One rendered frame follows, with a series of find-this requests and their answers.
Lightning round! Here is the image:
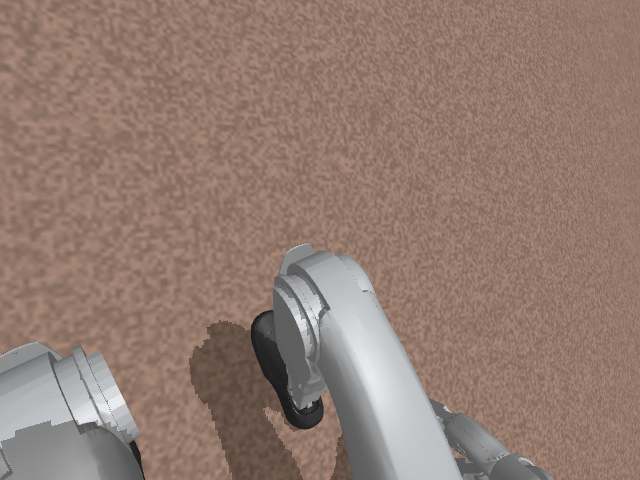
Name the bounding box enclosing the right robot hand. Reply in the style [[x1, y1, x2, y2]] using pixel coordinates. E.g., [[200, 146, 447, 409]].
[[429, 398, 511, 480]]

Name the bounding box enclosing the right robot foot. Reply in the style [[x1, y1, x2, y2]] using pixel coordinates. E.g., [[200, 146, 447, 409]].
[[251, 310, 324, 429]]

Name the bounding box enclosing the right robot arm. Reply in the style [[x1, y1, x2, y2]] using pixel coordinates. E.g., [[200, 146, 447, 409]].
[[489, 454, 554, 480]]

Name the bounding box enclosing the left robot foot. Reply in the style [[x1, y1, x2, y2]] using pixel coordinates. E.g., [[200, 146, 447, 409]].
[[129, 440, 145, 480]]

